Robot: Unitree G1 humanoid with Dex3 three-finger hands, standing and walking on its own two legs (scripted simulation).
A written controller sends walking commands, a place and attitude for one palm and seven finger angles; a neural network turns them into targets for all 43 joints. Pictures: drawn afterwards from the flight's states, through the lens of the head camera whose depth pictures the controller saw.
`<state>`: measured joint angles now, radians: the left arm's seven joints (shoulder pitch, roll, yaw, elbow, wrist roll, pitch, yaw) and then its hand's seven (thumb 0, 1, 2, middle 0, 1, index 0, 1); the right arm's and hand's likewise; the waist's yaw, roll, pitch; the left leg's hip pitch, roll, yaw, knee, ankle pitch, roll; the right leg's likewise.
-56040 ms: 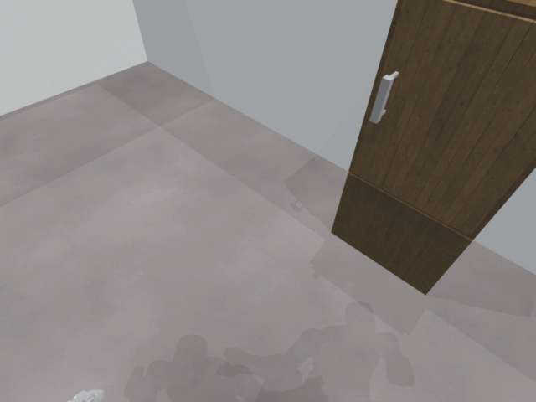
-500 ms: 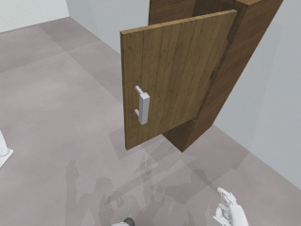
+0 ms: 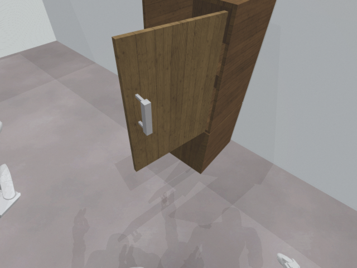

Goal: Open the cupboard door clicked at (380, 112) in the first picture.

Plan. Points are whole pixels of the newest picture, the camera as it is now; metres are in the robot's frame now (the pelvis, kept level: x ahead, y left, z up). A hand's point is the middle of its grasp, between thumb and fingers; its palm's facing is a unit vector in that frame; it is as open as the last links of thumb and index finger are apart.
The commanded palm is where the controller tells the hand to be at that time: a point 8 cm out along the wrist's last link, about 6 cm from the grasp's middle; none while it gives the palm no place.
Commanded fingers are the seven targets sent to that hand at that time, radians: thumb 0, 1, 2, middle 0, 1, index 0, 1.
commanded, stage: stop stepping back and stand still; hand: left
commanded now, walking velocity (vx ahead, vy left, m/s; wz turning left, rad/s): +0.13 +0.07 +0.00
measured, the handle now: (143, 114) +0.58 +0.16 -0.01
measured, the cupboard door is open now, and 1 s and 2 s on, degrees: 78 78 78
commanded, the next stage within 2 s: let the arm hang, fingers relaxed in 0.70 s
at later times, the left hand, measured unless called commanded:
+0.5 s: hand out of the picture +0.17 +0.32 +0.15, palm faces +0.46 -0.77 -0.45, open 7.5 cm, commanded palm +0.11 +0.35 +0.17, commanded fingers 0.00 0.90 0.90 -0.20 -0.30 -0.20 -0.30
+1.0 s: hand out of the picture +0.12 +0.29 -0.11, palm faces +0.02 -0.93 -0.37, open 7.4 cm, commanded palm none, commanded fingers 0.00 0.90 0.90 -0.20 -0.30 -0.20 -0.30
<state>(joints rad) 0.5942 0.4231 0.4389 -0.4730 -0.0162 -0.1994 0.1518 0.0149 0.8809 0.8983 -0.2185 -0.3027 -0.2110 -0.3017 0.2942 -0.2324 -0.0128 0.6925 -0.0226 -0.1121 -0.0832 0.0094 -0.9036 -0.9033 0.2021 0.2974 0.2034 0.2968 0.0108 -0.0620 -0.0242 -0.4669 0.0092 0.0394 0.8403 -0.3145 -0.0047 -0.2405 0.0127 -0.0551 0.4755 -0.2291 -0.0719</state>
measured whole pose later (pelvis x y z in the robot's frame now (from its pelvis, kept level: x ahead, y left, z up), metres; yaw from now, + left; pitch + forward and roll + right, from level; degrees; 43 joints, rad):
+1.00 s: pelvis -0.04 +0.05 -0.01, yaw +3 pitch -1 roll +0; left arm 0.20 0.30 0.04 0.61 0.04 0.04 -0.01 0.01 0.90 0.90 -0.20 -0.30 -0.19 -0.30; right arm 0.12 -0.31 -0.02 0.87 -0.03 -0.02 0.01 0.01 -0.91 -0.90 0.20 0.30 0.20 0.30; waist -0.03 0.04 0.02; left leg -0.32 0.00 0.05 0.58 -0.25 0.02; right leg -0.34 -0.07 -0.07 0.59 -0.24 0.01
